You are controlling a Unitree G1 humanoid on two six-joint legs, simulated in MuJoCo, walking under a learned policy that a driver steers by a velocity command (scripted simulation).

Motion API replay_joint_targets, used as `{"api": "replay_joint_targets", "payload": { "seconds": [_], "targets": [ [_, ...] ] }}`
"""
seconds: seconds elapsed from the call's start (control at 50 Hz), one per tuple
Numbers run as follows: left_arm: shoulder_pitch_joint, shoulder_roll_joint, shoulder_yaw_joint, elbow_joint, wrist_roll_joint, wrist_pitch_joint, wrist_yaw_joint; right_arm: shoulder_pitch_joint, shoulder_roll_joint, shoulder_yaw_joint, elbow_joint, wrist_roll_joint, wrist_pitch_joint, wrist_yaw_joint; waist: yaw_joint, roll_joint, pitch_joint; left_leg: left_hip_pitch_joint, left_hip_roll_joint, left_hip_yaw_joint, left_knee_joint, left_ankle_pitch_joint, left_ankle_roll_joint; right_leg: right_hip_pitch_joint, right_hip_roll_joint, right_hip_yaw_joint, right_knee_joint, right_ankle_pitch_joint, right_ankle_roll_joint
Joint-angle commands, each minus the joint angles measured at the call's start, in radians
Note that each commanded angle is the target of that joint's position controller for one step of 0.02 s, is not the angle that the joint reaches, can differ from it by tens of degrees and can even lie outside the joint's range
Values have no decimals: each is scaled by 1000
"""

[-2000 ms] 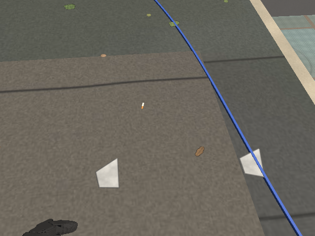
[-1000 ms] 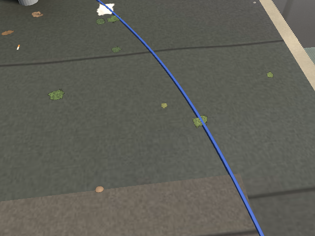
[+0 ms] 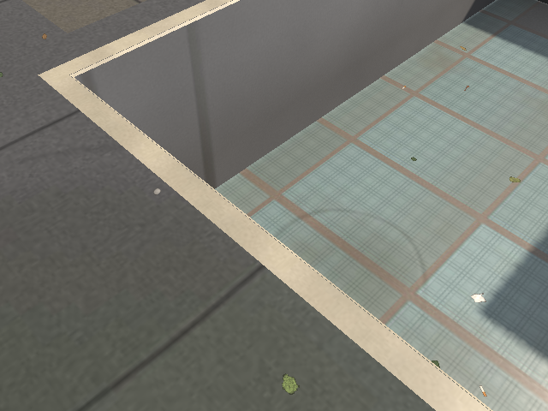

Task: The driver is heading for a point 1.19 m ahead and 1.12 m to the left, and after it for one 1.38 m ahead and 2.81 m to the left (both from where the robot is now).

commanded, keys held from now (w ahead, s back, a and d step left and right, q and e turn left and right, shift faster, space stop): w+q+shift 0.42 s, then q+shift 0.32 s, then w+q+shift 0.26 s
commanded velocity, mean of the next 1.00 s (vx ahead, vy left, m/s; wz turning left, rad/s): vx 0.74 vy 0.00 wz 0.85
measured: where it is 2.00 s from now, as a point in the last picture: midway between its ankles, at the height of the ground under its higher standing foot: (74, 312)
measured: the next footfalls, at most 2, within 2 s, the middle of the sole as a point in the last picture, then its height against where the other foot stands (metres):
left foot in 0.26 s outside the picture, level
right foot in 0.64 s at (247, 296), level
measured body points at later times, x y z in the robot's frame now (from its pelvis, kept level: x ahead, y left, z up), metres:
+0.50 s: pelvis +0.44 +0.09 +0.00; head +0.45 +0.09 +0.45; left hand +0.60 +0.37 -0.04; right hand +0.51 -0.19 -0.13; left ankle +0.39 +0.09 -0.73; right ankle +0.62 -0.05 -0.65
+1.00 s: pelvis +0.66 +0.18 +0.00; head +0.63 +0.20 +0.45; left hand +0.47 +0.43 -0.12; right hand +1.01 +0.21 -0.02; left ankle +0.60 +0.27 -0.70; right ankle +0.79 +0.06 -0.73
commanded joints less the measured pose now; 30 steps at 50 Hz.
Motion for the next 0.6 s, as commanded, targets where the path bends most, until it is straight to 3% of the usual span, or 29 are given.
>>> {"api": "replay_joint_targets", "payload": {
  "seconds": [0.02, 0.1, 0.14, 0.16, 0.2, 0.22, 0.24, 0.26, 0.28, 0.3, 0.32, 0.34, 0.36, 0.38, 0.4, 0.42, 0.46, 0.48, 0.52, 0.54, 0.56, 0.58, 0.6],
  "targets": [
    [10, 83, 21, -41, -14, -61, -3, 25, -79, -28, -22, 1, 31, 19, -10, -38, 85, -120, 52, -6, -79, 104, -12, -54, -303, 197, -373, 277, 13],
    [27, 68, 9, -34, -21, -72, 4, -124, -50, -12, -71, 9, 9, 33, 3, -46, 92, -117, 7, 124, -339, 348, 27, 11, -220, -51, -357, 654, 84],
    [49, 87, 5, -29, -27, -73, 15, -188, -52, -5, -90, 7, 4, 45, 19, -22, 89, -54, -39, 206, -491, 419, 56, 65, -219, -97, -356, 802, 103],
    [58, 112, 6, -26, -29, -75, 23, -184, -58, -4, -95, 5, 3, 50, 10, -40, 70, -10, -75, 239, -551, 440, 77, 123, -236, -110, -317, 1000, 116],
    [35, 184, 20, -35, -25, -62, 52, -78, -100, -14, -79, 5, 12, 52, -59, -119, -20, 113, -148, 274, -577, 352, 105, 236, -280, -121, -149, 1359, 136],
    [0, 215, 30, -48, -17, -47, 65, 43, -140, -29, -52, 3, 21, 45, -127, -151, -80, 233, -182, 274, -555, 260, 123, 241, -307, -111, -7, 1488, 140],
    [-60, 237, 40, -69, -7, -28, 70, 236, -193, -54, -3, -1, 30, 34, -226, -155, -152, 416, -195, 238, -545, 170, 156, 183, -326, -93, 225, 1507, 135],
    [-135, 252, 52, -85, -7, -11, 59, 445, -263, -92, 48, 3, 32, 17, -345, -88, -204, 633, -169, 139, -632, 123, 222, 35, -292, -78, 627, 1265, 132],
    [-208, 146, 30, -94, -10, -13, 31, 388, -275, -111, 58, 35, 42, 6, -316, 174, -106, 704, -137, 32, -746, 158, 251, -230, -54, -65, 1077, 165, 127],
    [-43, 22, -13, -190, -2, -37, 17, 229, -337, -109, 21, 3, 42, 10, -52, 289, -146, 836, -4, -372, -714, 402, 391, -586, -16, 115, 1279, -201, 174],
    [-57, 71, -21, -240, -9, -60, 6, 199, -321, -114, -26, -6, 40, -3, -92, 194, -283, 930, 134, -700, -960, -40, 501, -732, -34, 261, 1274, -188, 172],
    [-122, 126, -14, -235, -6, -77, 1, 191, -227, -97, -20, -13, 39, -19, -72, -18, -128, 755, 144, -740, -1099, -253, 435, -753, -95, 272, 1149, -121, 154],
    [-158, 124, -10, -248, 6, -71, -1, 144, -203, -89, -10, -11, 33, -21, -9, -113, -34, 581, 108, -662, -1113, -247, 369, -695, -144, 265, 1005, -81, 154],
    [-158, 107, -21, -244, 27, -53, -1, 130, -219, -90, -12, -11, 15, -25, 23, -116, 15, 449, 78, -607, -1094, -133, 357, -636, -163, 262, 940, -87, 164],
    [-156, 102, -28, -238, 35, -27, -2, 110, -207, -84, -15, -4, -1, -28, 44, -138, 43, 329, 25, -526, -1110, -95, 335, -568, -191, 254, 876, -72, 183],
    [-158, 95, -34, -240, 36, -5, -4, 95, -202, -80, -22, 0, -15, -28, 58, -129, 56, 227, -15, -457, -1129, -60, 323, -509, -209, 235, 804, -72, 201],
    [-229, 88, -45, -286, 27, 0, -8, 66, -241, -90, -39, 7, -32, -30, 59, -103, 86, 110, -77, -323, -1113, 379, 308, -405, -213, 173, 584, 14, 227],
    [-267, 65, -54, -305, 18, -4, -10, 58, -241, -94, -40, 9, -30, -29, 48, -85, 79, 80, -117, -258, -1067, 561, 271, -332, -196, 148, 467, 105, 226],
    [-289, 27, -67, -325, -3, -6, -8, 62, -245, -107, -44, 22, -11, -17, 3, -17, -20, 136, -181, -173, -968, 758, 171, -196, -121, 100, 295, 283, 197],
    [-295, 30, -66, -332, -10, -7, -5, 78, -250, -112, -43, 25, -1, -14, -23, 11, -54, 183, -196, -180, -926, 780, 139, -163, -85, 95, 238, 316, 188],
    [-374, 23, -26, -389, -56, -45, 23, 93, -131, -81, -69, 88, -1, -39, -33, -31, -64, 117, -207, -306, -881, 485, 95, -42, -5, 177, 51, 339, 212],
    [-358, 68, -1, -394, -68, -53, 37, 72, -165, -80, -70, 82, -2, -47, 4, -19, -105, 175, -207, -325, -836, 463, 67, 15, 21, 175, -25, 388, 224],
    [-285, 93, 22, -381, -75, -58, 44, -2, -201, -91, -94, 73, 6, -56, 66, 37, -137, 202, -225, -310, -718, 484, 30, 89, 8, 184, -104, 472, 219]
  ]
}}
